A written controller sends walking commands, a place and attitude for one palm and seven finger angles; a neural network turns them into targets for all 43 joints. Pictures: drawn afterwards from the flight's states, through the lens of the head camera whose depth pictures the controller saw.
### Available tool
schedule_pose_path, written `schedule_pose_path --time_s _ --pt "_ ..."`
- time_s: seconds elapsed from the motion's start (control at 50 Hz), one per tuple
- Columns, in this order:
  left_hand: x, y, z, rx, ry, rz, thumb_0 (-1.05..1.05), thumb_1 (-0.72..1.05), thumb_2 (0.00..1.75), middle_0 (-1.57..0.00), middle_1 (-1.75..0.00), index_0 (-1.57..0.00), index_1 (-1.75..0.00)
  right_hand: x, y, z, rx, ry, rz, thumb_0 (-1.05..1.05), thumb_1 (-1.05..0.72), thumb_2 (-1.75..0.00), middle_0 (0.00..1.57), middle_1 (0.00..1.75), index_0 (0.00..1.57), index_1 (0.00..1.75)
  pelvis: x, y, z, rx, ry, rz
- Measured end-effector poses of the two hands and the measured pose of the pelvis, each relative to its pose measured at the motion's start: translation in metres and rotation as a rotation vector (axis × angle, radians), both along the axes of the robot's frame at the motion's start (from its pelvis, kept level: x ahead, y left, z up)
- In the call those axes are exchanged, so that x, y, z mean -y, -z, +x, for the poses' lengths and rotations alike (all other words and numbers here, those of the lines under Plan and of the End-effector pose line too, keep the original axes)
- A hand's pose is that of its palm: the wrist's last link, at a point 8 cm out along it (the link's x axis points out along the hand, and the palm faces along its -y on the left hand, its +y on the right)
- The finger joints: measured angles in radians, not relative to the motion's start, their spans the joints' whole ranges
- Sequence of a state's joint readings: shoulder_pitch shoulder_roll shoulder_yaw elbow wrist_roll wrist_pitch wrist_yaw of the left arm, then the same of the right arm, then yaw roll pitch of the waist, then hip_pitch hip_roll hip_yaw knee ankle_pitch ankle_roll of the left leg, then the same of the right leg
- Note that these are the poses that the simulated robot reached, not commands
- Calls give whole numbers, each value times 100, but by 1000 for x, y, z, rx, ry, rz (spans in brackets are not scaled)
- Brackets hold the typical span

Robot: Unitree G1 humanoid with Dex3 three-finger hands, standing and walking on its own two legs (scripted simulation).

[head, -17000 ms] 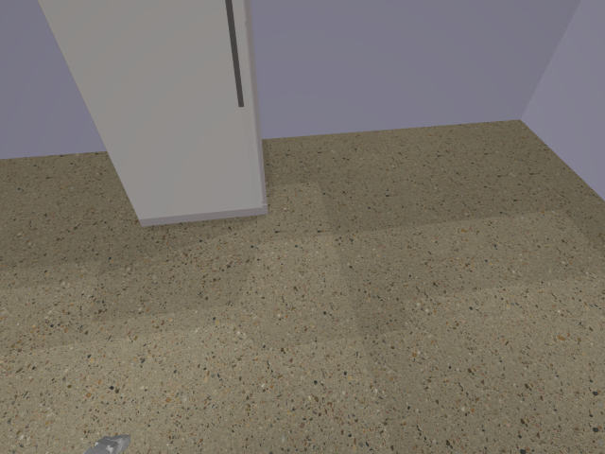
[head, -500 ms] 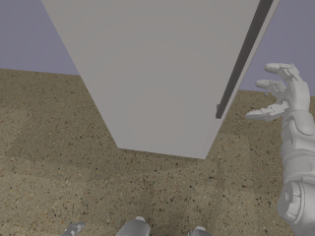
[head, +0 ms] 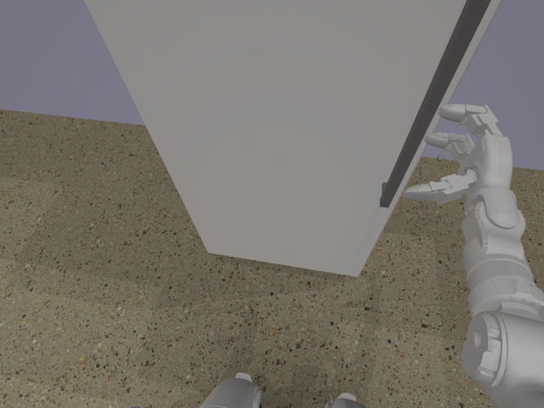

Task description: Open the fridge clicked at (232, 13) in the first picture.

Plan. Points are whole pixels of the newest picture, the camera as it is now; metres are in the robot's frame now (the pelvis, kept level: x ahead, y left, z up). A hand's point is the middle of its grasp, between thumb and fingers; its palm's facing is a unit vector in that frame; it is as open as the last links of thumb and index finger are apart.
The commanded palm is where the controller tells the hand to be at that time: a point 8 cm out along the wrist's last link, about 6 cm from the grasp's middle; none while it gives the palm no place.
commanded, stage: feel for the door with the fingertips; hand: right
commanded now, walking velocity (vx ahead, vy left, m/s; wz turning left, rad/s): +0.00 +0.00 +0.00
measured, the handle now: (426, 102) +0.54 -0.13 +0.14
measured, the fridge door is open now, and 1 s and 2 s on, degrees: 0 0 0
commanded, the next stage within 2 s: slide the fingers in behind the handle in 0.48 s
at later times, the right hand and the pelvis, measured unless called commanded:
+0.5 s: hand (446, 149) +0.49 -0.17 +0.09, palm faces +0.02 +1.00 +0.00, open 13.9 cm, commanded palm +0.48 -0.22 +0.09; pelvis +0.00 +0.01 +0.00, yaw -1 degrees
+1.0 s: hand (444, 146) +0.50 -0.17 +0.09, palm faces +0.04 +1.00 +0.00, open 14.2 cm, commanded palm +0.47 -0.20 +0.09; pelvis +0.01 +0.00 +0.00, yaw +0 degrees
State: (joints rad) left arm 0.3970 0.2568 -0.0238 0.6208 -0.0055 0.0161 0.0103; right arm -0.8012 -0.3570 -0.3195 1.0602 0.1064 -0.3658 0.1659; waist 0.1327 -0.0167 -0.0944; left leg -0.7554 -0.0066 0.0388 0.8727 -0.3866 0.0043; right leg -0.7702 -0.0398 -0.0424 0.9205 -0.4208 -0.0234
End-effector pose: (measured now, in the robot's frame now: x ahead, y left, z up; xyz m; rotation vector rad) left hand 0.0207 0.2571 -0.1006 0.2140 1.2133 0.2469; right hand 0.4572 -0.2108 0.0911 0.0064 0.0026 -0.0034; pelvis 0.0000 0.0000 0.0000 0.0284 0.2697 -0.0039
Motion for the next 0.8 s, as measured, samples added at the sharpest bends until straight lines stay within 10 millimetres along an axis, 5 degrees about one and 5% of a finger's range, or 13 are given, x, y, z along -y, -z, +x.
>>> schedule_pose_path --time_s 0.38,0.8 --pt "-11 1 4 -12 9 3 0 91 90 -21 -30 -21 -30 7 -5 7 -27 23 -10 -1 50 -30 30 120 30 120 -9 -1 2 -5 8 -4" --pt "-7 0 -21 -101 -20 13 0 91 90 -21 -30 -21 -30 11 -1 30 -17 20 1 -1 50 -30 30 120 31 123 -5 3 5 -50 4 6"
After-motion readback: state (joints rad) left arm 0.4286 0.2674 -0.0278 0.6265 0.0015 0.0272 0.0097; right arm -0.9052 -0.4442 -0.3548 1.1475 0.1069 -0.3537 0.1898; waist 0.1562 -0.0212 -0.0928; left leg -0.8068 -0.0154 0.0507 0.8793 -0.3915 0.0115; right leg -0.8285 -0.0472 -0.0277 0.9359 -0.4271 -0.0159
